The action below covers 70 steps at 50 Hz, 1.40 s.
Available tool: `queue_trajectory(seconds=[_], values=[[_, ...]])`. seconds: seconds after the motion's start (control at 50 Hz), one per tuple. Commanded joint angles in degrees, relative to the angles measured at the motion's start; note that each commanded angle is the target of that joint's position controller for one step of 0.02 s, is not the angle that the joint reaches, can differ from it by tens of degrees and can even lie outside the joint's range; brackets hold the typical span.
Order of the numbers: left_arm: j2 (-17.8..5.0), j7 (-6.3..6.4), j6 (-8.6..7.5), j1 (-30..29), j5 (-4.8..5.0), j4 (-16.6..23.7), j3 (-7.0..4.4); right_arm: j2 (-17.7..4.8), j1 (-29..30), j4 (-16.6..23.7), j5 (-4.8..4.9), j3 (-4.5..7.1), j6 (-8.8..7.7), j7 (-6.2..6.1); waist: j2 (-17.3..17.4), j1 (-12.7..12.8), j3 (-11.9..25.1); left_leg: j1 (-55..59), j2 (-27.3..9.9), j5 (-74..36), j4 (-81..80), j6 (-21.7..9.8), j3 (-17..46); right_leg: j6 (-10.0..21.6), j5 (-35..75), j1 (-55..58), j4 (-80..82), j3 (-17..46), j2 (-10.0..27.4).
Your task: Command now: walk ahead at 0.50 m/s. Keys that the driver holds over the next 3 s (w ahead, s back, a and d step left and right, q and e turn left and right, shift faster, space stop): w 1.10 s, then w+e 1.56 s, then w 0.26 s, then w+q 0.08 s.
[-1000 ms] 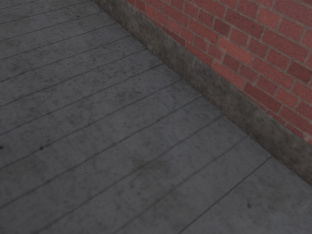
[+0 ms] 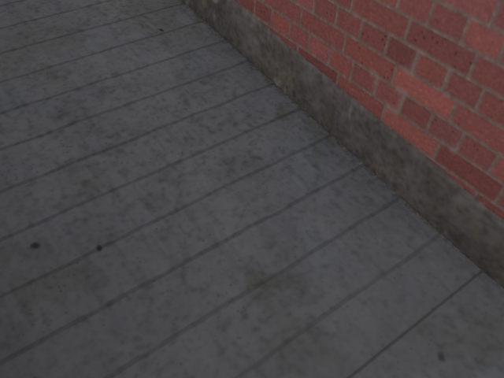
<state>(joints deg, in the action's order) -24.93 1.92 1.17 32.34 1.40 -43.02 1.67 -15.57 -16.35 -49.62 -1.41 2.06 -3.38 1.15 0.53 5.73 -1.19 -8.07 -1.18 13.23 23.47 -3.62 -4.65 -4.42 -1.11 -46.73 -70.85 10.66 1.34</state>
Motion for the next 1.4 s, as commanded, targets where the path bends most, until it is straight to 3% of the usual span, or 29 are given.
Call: queue_trajectory(seconds=[0.02, 0.06, 0.1, 0.18, 0.26, 0.28, 0.4, 0.62, 0.68, 0.72, 0.74, 0.76, 0.78, 0.8, 0.82, 0.86, 0.9, 0.98, 1.0, 1.04, 1.08, 1.1, 1.12, 1.14, 1.16, 1.22, 1.26, 1.3, 1.4], values=[[-0.4, 0.32, -0.83, -6.4, -1.19, 1.8, -3.47, -8.1, 0.9, 3.4, 1.19, 1.72, -0.73, -0.90, 8.7, -2.5, -6.0, -4.5, -12.9, 18.3, -19.4, -5.5, 9.5, -1.8, 2.1, -1.7, 4.7, -2.4, 0.8], [-0.2, 0.10, -0.65, -6.7, -0.85, 0.9, -3.38, -8.3, 0.6, 3.4, 0.94, 1.88, -0.45, -1.07, 9.4, -3.0, -7.0, -1.5, -14.0, 17.6, -20.1, -5.7, 8.8, -2.2, 1.9, -2.0, 6.1, -2.5, 1.3], [-1.4, 0.51, -0.58, -8.6, -1.14, 1.1, -3.45, -7.3, 0.7, 3.4, 1.62, 1.17, -0.59, -1.42, 10.1, -3.3, -8.3, 0.3, -15.0, 17.9, -21.3, -5.8, 9.1, -1.4, 1.5, -1.6, 7.9, -3.9, 1.2], [-0.1, -0.74, -0.32, -9.6, -0.42, 1.9, -1.62, -9.0, 1.9, 3.5, 0.96, 1.50, -0.37, -1.32, 10.9, -3.2, -8.5, 2.7, -18.1, 18.6, -20.1, -5.9, 8.6, -0.4, -2.0, -0.4, 10.7, -6.2, 2.4], [-0.8, -1.59, 0.24, -11.2, -0.47, 2.1, -0.18, -10.0, 3.6, 3.7, 1.68, 1.38, -0.33, -0.98, 10.9, -3.2, -10.4, -0.8, -18.9, 21.2, -20.0, -5.7, 8.1, -0.1, -6.8, 3.6, 13.2, -9.2, 3.6], [0.4, -1.79, 0.36, -10.3, -0.06, 2.0, 0.49, -10.9, 1.8, 3.0, 0.97, 1.78, 0.54, -0.90, 10.3, -3.0, -11.6, -0.5, -19.6, 21.5, -18.2, -5.2, 8.2, -0.1, -9.3, 2.9, 13.4, -8.9, 3.9], [-1.6, -2.41, 0.36, -11.3, -0.34, 2.1, 1.88, -12.4, 5.0, 4.3, 1.45, 2.04, 1.09, 0.15, 10.3, -3.4, -9.4, -5.9, -18.8, 22.6, -17.4, -5.2, 6.7, 0.3, -14.0, 12.5, 19.1, -13.0, 4.1], [-4.1, -2.61, -0.21, -9.4, -0.54, 1.1, 2.37, -14.8, 8.7, 4.4, 2.71, 2.84, 2.33, 1.62, 9.8, -3.9, -5.2, -5.2, -17.4, 19.4, -13.4, -5.3, 9.3, 3.6, -23.0, 25.4, 29.2, -17.7, 3.3], [-4.2, -2.59, -0.16, -5.2, -0.71, -1.2, 2.04, -14.5, 12.5, 5.2, 2.80, 2.62, 2.72, 1.80, 6.4, -1.5, -5.2, -9.0, -15.0, 18.3, -8.8, -4.7, 8.4, 5.6, -18.2, 33.0, 37.6, -20.8, 1.4], [-4.0, -2.62, 0.03, -1.0, -0.51, -2.9, 1.65, -12.1, 14.0, 5.3, 2.32, 1.88, 2.87, 1.78, 2.3, 0.1, -4.9, -12.7, -12.0, 16.8, -1.5, -3.9, 6.0, 7.1, -17.4, 39.4, 43.7, -21.3, -0.3], [-4.2, -2.76, -0.09, 1.0, -0.04, -3.3, 1.36, -8.8, 14.1, 5.5, 1.92, 0.85, 2.64, 1.91, -3.2, 0.4, -2.9, -15.7, -9.1, 16.0, 7.3, -2.7, 3.1, 8.1, -18.0, 43.9, 46.1, -16.7, 2.0], [-9.4, -2.69, -0.16, -0.6, 0.45, -1.6, 0.20, -4.0, 14.5, 7.5, 1.12, -0.86, 1.93, 2.31, -16.1, -1.5, -1.4, -24.5, -1.5, 18.9, 21.4, 1.2, -2.5, 13.2, -24.8, 46.8, 53.2, 3.0, 11.9], [-17.0, -2.41, -0.98, -1.2, -0.07, -1.3, -2.06, -4.9, 20.1, 10.2, 3.21, -1.27, 0.74, 2.37, -18.3, -0.4, -3.6, -36.8, -1.6, 22.5, 37.0, 1.9, 3.7, 22.2, -42.2, 45.0, 63.5, 23.5, 24.4], [-14.9, -1.91, -1.79, -5.3, -1.01, 0.6, -2.01, -7.6, 22.2, 10.7, 4.76, -0.49, 0.26, 2.11, -13.2, -1.5, -6.2, -43.1, -3.2, 19.7, 45.4, 1.3, 9.7, 21.8, -44.2, 45.4, 65.2, 24.1, 25.7], [-13.9, -1.66, -3.48, -9.8, -2.08, 2.2, -1.84, -10.0, 17.6, 9.4, 3.99, 0.25, 0.23, 2.21, -7.4, -4.2, -5.4, -39.0, -4.3, 11.1, 44.2, 0.4, 11.8, 17.4, -38.8, 43.6, 62.9, 16.8, 23.5], [-13.4, -1.11, -4.30, -10.7, -1.73, 2.6, -2.21, -11.3, 15.7, 8.0, 2.12, 0.96, 0.41, 2.52, -8.3, -3.7, -4.0, -33.1, -4.5, 4.1, 39.3, 2.1, 9.0, 14.3, -34.4, 42.6, 62.8, 6.8, 19.5], [-12.7, -0.56, -4.49, -11.4, -2.23, 3.2, -2.23, -10.5, 15.8, 7.8, 1.83, 0.86, 0.89, 2.84, -10.0, -3.3, -4.3, -25.1, -3.6, -0.5, 33.6, 4.1, 5.5, 12.9, -31.2, 37.7, 64.0, 0.2, 16.4], [-13.6, -0.74, -4.36, -12.7, -1.43, 4.0, -3.59, -7.6, 17.2, 8.3, 1.82, -0.01, 1.12, 3.53, -11.7, -3.0, -5.5, -11.8, -2.0, -2.3, 19.8, 4.7, 1.7, 11.2, -26.0, 32.1, 63.7, -6.8, 14.1], [-13.6, -0.96, -3.96, -12.1, -1.03, 3.5, -3.85, -7.4, 16.2, 8.4, 2.09, -0.17, 1.05, 3.75, -12.9, -3.5, -5.9, -11.1, -2.4, -2.1, 18.3, 4.2, 1.9, 11.2, -27.8, 32.8, 63.9, -5.7, 15.0], [-6.0, -2.99, 0.36, -9.4, 1.01, 1.3, -2.76, -7.5, 13.6, 8.4, 3.69, 0.46, 2.47, 3.15, -14.1, -6.3, -8.3, -4.0, -0.7, -0.6, 7.5, 2.0, 0.4, 12.1, -29.2, 33.6, 64.8, -3.8, 15.5], [-2.9, -4.34, 1.32, -6.9, 0.02, 0.0, -2.58, -9.1, 6.2, 6.1, 3.26, 1.88, 2.93, 0.76, -7.6, -8.7, -7.7, 4.6, -2.8, -1.5, 2.9, 3.3, 4.3, 8.6, -24.0, 30.5, 52.1, -9.9, 11.5], [0.0, -4.81, 1.08, -7.0, -0.97, 0.8, -2.15, -10.4, 2.0, 5.3, 2.29, 2.26, 3.32, 0.78, -1.6, -10.6, -6.0, 9.1, -5.5, 1.9, 3.7, 3.9, 9.1, 6.6, -26.3, 24.9, 42.5, -11.4, 9.8], [5.0, -4.41, 0.55, -7.3, -1.78, 4.7, -1.18, -19.3, -3.4, 4.4, 0.87, 4.10, 4.02, 0.57, 14.7, -9.9, -5.2, 13.1, -17.5, 20.2, -5.5, -1.4, 32.1, 3.8, -31.1, 9.7, 26.8, -13.2, 3.0], [1.1, -3.35, 0.40, -11.5, 0.83, 5.7, -3.00, -19.4, -12.2, 2.3, 0.07, 4.97, 3.14, 0.99, 8.8, -15.7, -2.9, 12.6, -22.1, 40.4, -11.7, -5.4, 48.3, 3.5, -33.6, 1.7, 10.0, -3.6, -1.1], [1.2, -2.76, -0.30, -15.6, 2.51, 6.5, -3.83, -17.3, -13.3, 1.1, 0.43, 4.52, 1.89, 1.50, 6.1, -15.1, -4.5, 15.0, -25.0, 37.2, -10.9, -5.4, 47.1, 4.1, -30.7, -8.5, -1.0, 2.9, -1.9], [3.8, -1.69, -0.60, -10.8, 1.30, 2.6, -4.26, -8.3, -3.0, 2.3, 0.24, 2.45, 0.93, 0.69, 12.1, -7.5, -5.4, 6.3, -19.0, 27.0, -6.2, 2.0, 29.5, 5.2, -15.4, -11.9, -9.5, 5.3, -1.3], [5.2, -1.21, 0.45, -7.2, 1.15, 1.9, -4.74, -7.7, 1.8, 3.8, -1.28, 2.19, 1.36, -0.55, 12.9, -3.2, -6.5, -5.0, -16.9, 30.1, -7.0, 5.9, 22.7, 3.9, -7.2, -9.9, -13.3, 3.1, -3.6], [5.5, -0.05, 2.03, -6.6, 0.23, 2.9, -5.17, -9.0, 3.9, 4.7, -2.23, 2.38, 1.82, -1.66, 12.7, -0.6, -8.5, -14.3, -17.5, 35.1, -10.0, 5.3, 17.9, 1.9, -4.2, -11.3, -19.7, -1.0, -6.3], [6.3, 3.00, 3.81, -2.4, -1.89, 2.5, -6.01, -7.6, 6.9, 5.9, -1.10, 1.49, 3.19, -2.17, 15.0, 3.8, -11.2, -27.2, -17.4, 36.2, -14.1, 2.9, 5.6, -0.5, -1.0, -8.2, -32.7, -10.0, -8.4]])
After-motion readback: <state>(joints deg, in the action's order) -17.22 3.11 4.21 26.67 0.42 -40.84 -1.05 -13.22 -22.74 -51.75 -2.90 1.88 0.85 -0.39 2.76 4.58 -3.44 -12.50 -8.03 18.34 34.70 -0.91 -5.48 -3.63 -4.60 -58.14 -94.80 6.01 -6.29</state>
